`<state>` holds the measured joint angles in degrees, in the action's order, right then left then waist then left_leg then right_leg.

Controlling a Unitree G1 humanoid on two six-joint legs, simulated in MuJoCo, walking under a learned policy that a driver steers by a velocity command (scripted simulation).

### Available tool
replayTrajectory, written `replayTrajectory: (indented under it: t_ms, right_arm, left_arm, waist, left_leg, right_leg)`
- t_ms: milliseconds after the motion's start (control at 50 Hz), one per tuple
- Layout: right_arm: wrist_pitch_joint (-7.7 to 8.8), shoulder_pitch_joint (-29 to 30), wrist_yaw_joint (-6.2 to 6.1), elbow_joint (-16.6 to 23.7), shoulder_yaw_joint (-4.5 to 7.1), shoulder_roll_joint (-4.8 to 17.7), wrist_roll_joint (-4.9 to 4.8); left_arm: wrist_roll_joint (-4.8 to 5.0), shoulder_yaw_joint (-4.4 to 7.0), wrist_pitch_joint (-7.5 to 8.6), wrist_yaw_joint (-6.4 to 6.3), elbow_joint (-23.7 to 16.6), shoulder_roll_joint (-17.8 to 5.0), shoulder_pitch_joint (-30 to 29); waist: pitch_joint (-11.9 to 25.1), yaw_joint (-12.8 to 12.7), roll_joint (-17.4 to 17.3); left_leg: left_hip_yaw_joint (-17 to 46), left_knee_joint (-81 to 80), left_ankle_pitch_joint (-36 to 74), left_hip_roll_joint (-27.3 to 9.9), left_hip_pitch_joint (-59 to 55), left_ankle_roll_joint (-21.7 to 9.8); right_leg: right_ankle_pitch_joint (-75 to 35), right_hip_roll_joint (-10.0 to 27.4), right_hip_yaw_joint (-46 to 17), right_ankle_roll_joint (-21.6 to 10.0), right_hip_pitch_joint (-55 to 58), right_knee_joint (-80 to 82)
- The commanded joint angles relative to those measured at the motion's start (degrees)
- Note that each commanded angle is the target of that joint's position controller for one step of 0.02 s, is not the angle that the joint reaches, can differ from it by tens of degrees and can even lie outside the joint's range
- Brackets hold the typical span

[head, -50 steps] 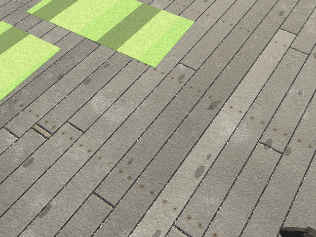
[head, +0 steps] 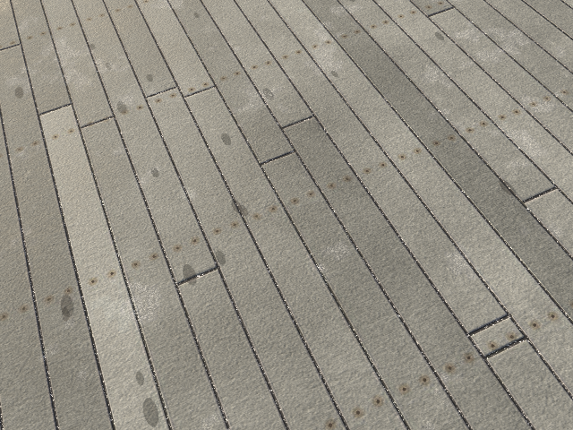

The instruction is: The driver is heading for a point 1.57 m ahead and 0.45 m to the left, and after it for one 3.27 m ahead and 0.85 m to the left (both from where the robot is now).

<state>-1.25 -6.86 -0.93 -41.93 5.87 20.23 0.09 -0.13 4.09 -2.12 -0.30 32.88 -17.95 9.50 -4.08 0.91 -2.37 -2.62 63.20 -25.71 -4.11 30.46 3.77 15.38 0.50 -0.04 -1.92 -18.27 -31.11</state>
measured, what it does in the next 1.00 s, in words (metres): steps on the spot, turning left: left foot, then right foot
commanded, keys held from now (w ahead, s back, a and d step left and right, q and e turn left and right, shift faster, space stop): q+shift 0.60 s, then shift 0.12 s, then e+shift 0.28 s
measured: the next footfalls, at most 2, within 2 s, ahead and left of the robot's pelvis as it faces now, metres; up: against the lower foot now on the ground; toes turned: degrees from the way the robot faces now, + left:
left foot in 0.38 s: +0.03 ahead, +0.13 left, +0.00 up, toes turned +17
right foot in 0.86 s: +0.19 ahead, -0.04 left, +0.00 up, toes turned +32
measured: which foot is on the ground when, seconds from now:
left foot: up 0.00-0.36, down 0.38-0.90, up 0.92-1.00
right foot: down 0.00-0.38, up 0.40-0.84, down 0.86-1.00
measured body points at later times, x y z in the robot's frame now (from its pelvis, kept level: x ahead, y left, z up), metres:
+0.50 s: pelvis +0.03 +0.04 +0.00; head +0.07 +0.09 +0.44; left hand +0.12 +0.37 -0.11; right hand +0.23 -0.21 -0.09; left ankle -0.01 +0.12 -0.74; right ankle +0.01 -0.11 -0.65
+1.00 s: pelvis +0.08 +0.04 +0.00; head +0.12 +0.05 +0.44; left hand +0.07 +0.35 -0.10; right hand +0.37 -0.10 -0.09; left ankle -0.02 +0.11 -0.71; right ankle +0.16 -0.06 -0.74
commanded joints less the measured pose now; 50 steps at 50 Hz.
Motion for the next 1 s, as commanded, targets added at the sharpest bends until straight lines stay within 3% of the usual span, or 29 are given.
replayTrajectory:
  t_ms: [20, 40, 60, 100, 140, 180, 240, 320, 360, 380, 400, 420, 440, 460, 480, 500, 560, 620, 720, 760, 800, 840, 860, 880, 900, 920, 940, 980, 1000]
  right_arm:
    - [0.27, -3.0, 0.01, 1.3, 0.21, 3.1, 0.01]
    - [0.13, -4.6, 0.38, 0.3, -0.34, 1.8, -0.43]
    - [0.0, -4.4, 0.65, 0.1, -0.95, 0.6, -0.88]
    - [-0.28, -0.9, 0.87, 1.8, -1.54, 0.8, -1.05]
    - [-0.63, 0.2, 0.97, 3.7, -0.93, 3.8, -1.32]
    - [-1.03, -0.2, 1.1, 4.6, -0.75, 4.2, -1.59]
    - [-1.48, -1.4, 1.49, 5.4, -0.92, 2.4, -1.46]
    - [-1.69, -3.5, 2.56, 6.6, -0.71, 1.3, -1.87]
    - [-1.75, -7.3, 2.59, 6.0, -0.01, 1.7, -1.86]
    - [-1.53, -10.7, 1.62, 5.7, 1.72, 6.2, -1.48]
    - [-0.86, -12.7, 0.62, 6.9, 3.83, 15.2, -0.87]
    - [0.53, -14.5, 1.45, 8.0, 2.91, 12.9, 1.13]
    - [1.6, -12.1, 1.64, 8.3, 2.44, 11.3, 0.94]
    - [1.99, -9.1, 1.05, 8.3, 2.33, 10.0, -0.45]
    - [1.62, -6.3, 0.42, 8.9, 1.82, 8.4, -1.77]
    - [1.05, -4.3, -0.34, 9.7, 1.39, 7.7, -2.26]
    - [-0.01, -4.4, -1.39, 10.7, 1.53, 8.2, -1.59]
    - [-0.58, -4.5, -1.91, 11.0, 1.72, 9.0, -1.64]
    - [-1.24, -3.7, -1.6, 11.4, 0.66, 7.6, -0.42]
    - [-1.29, -2.4, -1.26, 11.4, -0.5, 5.6, 0.35]
    - [-0.91, -1.6, -0.8, 10.4, -2.41, 1.5, 0.91]
    - [-0.23, -0.8, -0.29, 9.1, -3.03, 1.1, 1.01]
    - [0.36, -2.8, -0.23, 8.3, -2.52, 2.7, 1.31]
    - [0.79, -4.9, -0.44, 8.3, -1.82, 4.6, 2.25]
    - [1.05, -6.7, -0.73, 8.6, -1.47, 4.8, 2.62]
    - [1.12, -4.6, -1.3, 9.0, -1.35, 4.9, 2.51]
    - [1.04, -1.7, -1.77, 9.8, -1.14, 4.5, 1.61]
    - [0.57, 2.5, -1.84, 11.6, -0.91, 3.3, 0.46]
    - [0.54, 2.4, -1.56, 11.7, -0.75, 2.7, 0.1]
  left_arm:
    - [-0.55, -0.08, 1.93, -1.08, -2.6, -3.2, -3.5]
    - [-1.22, -0.87, 2.23, -1.11, -1.6, -1.3, -3.9]
    - [-1.74, -1.05, 2.48, -1.1, -0.8, -0.9, -4.3]
    - [-2.31, -0.32, 2.53, -1.28, 0.5, -3.7, -3.9]
    - [-1.87, 1.15, 1.71, -1.52, 1.7, -8.0, -2.6]
    - [-1.26, 1.4, 1.14, -1.61, 2.3, -7.9, -2.3]
    - [-0.8, 1.65, 1.01, -1.67, 2.9, -7.2, -3.5]
    - [0.22, 2.47, 0.83, -1.78, 3.2, -7.6, -5.4]
    - [1.35, 2.67, 0.71, -1.69, 4.0, -6.8, -5.5]
    - [0.81, 2.59, 1.1, -1.45, 4.6, -5.3, -3.1]
    - [-2.21, 1.23, 1.66, -1.19, 0.7, -1.3, -7.1]
    - [-1.88, 1.24, 2.28, -1.1, -0.5, -2.6, -11.8]
    - [-0.37, 1.69, 2.56, -0.94, -0.3, -4.2, -12.4]
    - [0.02, 1.82, 2.8, -1.13, 0.3, -4.4, -11.7]
    - [-0.38, 2.03, 2.82, -1.54, 0.9, -4.9, -11.1]
    - [-0.6, 2.28, 2.77, -1.75, 1.2, -5.4, -10.4]
    - [-0.19, 1.74, 2.9, -1.25, 2.6, -3.7, -8.2]
    - [0.13, 1.52, 2.91, -1.28, 3.3, -3.5, -8.1]
    - [0.23, 1.48, 2.72, -0.75, 3.9, -4.1, -8.5]
    - [0.36, 1.33, 2.9, -0.34, 4.6, -4.4, -6.9]
    - [0.34, 0.61, 3.3, 0.38, 5.1, -3.0, -6.0]
    - [0.42, 0.09, 3.77, 1.02, 5.4, -2.1, -5.1]
    - [0.01, 0.47, 3.93, 0.97, 4.5, -4.4, -6.3]
    - [-0.14, 1.5, 4.09, 0.77, 3.1, -9.5, -7.2]
    - [0.5, 2.39, 4.06, 0.84, 3.5, -12.7, -6.6]
    - [1.0, 2.49, 4.04, 0.94, 3.9, -11.7, -4.6]
    - [0.92, 2.21, 3.96, 0.84, 4.5, -10.2, -2.3]
    - [0.73, 2.65, 4.34, 0.45, 5.6, -10.7, 3.8]
    - [0.94, 3.1, 4.56, -0.02, 5.7, -11.6, 4.0]
  waist:
    - [12.6, 0.6, 10.7]
    - [12.6, 1.1, 10.1]
    - [11.4, 0.7, 9.9]
    - [8.3, -1.5, 10.9]
    - [5.9, -2.9, 11.5]
    - [4.2, -3.3, 10.2]
    - [4.2, -2.8, 9.1]
    - [6.8, -1.3, 9.0]
    - [8.4, 1.1, 7.3]
    - [9.8, 1.7, -1.0]
    - [9.9, 1.2, -19.3]
    - [16.8, 5.0, -13.2]
    - [14.5, 3.8, -6.7]
    - [11.8, 1.8, -2.5]
    - [10.1, 0.5, -0.3]
    - [9.9, -0.7, -1.0]
    - [11.1, -1.2, -1.7]
    - [10.9, -0.8, -2.9]
    - [9.8, 0.9, -6.4]
    - [10.2, 1.1, -6.7]
    - [10.1, 1.0, -6.3]
    - [7.7, -0.6, -6.0]
    - [6.3, 0.2, -4.6]
    - [5.8, 2.5, 1.2]
    - [6.1, 4.5, 8.4]
    - [6.7, 2.4, 12.1]
    - [6.8, 0.7, 14.6]
    - [8.3, -3.2, 15.3]
    - [9.5, -2.7, 12.0]
  left_leg:
    - [2.6, 3.0, 7.3, -0.6, 0.9, 1.0]
    - [2.7, -1.2, 8.9, -0.9, -2.3, 1.3]
    - [2.9, -6.8, 9.9, -1.1, -4.6, 1.3]
    - [2.8, -13.3, 9.3, -0.6, -6.6, 1.2]
    - [1.5, -12.8, 5.0, -0.3, -3.6, 0.9]
    - [1.6, -12.0, 1.9, -1.1, -0.5, 0.5]
    - [0.6, -12.6, -0.3, -1.7, -0.1, -0.2]
    - [-2.6, -20.7, 2.3, -0.1, -5.1, -2.4]
    - [-3.9, -32.5, 12.9, 2.7, -13.6, -5.2]
    - [4.5, -38.0, 30.7, 0.4, -23.0, -8.7]
    - [29.1, -38.3, 59.8, -14.1, -35.1, -19.3]
    - [36.0, -41.0, 57.6, -18.5, -36.7, -27.2]
    - [31.3, -41.5, 52.9, -16.3, -36.3, -25.5]
    - [27.4, -41.1, 48.0, -12.7, -34.7, -22.2]
    - [25.0, -41.0, 45.9, -10.8, -33.3, -19.7]
    - [23.3, -41.3, 45.3, -9.0, -30.9, -18.3]
    - [22.3, -41.3, 46.0, -6.2, -29.7, -17.4]
    - [23.3, -40.6, 42.0, -5.4, -28.9, -16.5]
    - [24.5, -38.8, 38.6, -4.9, -22.9, -15.6]
    - [23.7, -37.6, 40.6, -5.9, -23.1, -15.7]
    - [22.2, -37.3, 39.7, -5.8, -21.2, -15.2]
    - [19.9, -37.7, 33.0, -4.0, -18.1, -13.2]
    - [19.1, -37.4, 26.9, -1.6, -18.1, -11.3]
    - [16.0, -33.2, 18.6, 2.6, -18.2, -8.9]
    - [10.2, -29.4, 12.4, 7.3, -16.7, -5.9]
    - [7.6, -25.4, 8.2, 8.8, -15.1, -3.5]
    - [6.8, -22.5, 3.3, 9.5, -12.2, -2.6]
    - [9.4, -9.2, -13.6, 11.1, -2.0, -1.7]
    - [11.3, -4.3, -12.9, 9.9, 0.2, -1.3]
  right_leg:
    - [-33.0, 12.3, -6.8, -10.1, 10.9, 9.8]
    - [-31.6, 11.3, -4.0, -9.5, 10.0, 10.2]
    - [-29.1, 10.6, -1.9, -8.7, 9.2, 10.5]
    - [-24.6, 12.0, -1.7, -9.3, 8.2, 11.5]
    - [-21.5, 15.5, -4.4, -11.5, 9.5, 12.1]
    - [-19.8, 18.2, -6.4, -12.5, 10.8, 12.2]
    - [-24.2, 19.7, -5.5, -12.4, 12.5, 10.7]
    - [-31.0, 19.7, -1.2, -9.4, 14.7, 5.8]
    - [-28.2, 17.0, 4.2, -4.7, 11.9, -1.9]
    - [-18.3, 11.8, 8.7, 0.3, 4.1, -13.9]
    - [18.2, 0.8, 9.5, 6.7, -17.9, -31.8]
    - [26.9, -2.8, -2.6, 6.9, -22.7, -41.2]
    - [23.3, -1.4, -5.4, 5.9, -24.5, -43.6]
    - [17.8, -0.5, -5.9, 5.3, -25.6, -41.5]
    - [13.4, 0.3, -6.1, 5.3, -26.0, -38.2]
    - [10.2, 0.4, -6.4, 5.6, -23.2, -35.8]
    - [5.0, -2.3, -5.9, 7.1, -19.3, -29.6]
    - [2.6, -3.4, -6.2, 8.2, -17.7, -21.8]
    - [1.4, -2.4, -5.0, 8.1, -10.7, -15.9]
    - [2.2, -0.6, -3.8, 7.3, -8.2, -14.0]
    - [1.1, 1.3, -3.0, 6.2, -2.1, -8.4]
    - [-8.6, 0.5, -1.6, 4.3, 5.6, 4.0]
    - [-15.9, 0.5, -4.0, 3.0, 6.8, 6.4]
    - [-30.0, 4.5, -10.4, 0.6, 6.3, 4.9]
    - [-33.1, 7.7, -15.9, -4.9, 6.0, 5.2]
    - [-29.8, 10.9, -23.2, -9.8, 6.1, 7.7]
    - [-28.8, 12.8, -28.5, -12.2, 7.6, 9.1]
    - [-30.3, 15.8, -35.7, -15.2, 15.1, 10.9]
    - [-30.3, 15.6, -34.9, -14.4, 16.9, 9.9]
Keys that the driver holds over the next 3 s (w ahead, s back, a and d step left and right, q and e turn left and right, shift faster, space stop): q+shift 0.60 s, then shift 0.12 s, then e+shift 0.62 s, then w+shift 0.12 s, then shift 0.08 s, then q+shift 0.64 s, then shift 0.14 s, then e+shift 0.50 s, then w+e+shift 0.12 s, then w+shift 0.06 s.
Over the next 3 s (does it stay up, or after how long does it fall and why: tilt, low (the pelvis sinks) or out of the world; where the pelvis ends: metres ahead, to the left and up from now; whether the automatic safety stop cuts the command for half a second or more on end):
stays up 0.27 0.10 0.00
